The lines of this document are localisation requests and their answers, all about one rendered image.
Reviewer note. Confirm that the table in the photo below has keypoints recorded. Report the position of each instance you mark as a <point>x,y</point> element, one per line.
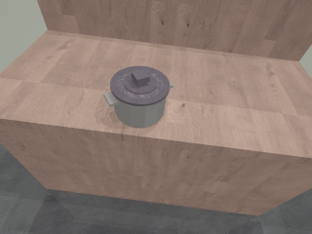
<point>236,134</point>

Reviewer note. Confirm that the pot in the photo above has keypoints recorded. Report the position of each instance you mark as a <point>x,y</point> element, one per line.
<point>137,116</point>

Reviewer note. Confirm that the knob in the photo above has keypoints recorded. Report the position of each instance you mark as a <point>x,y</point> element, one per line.
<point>140,76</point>

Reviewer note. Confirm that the lid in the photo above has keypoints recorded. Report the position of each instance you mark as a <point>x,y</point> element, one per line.
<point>124,88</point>

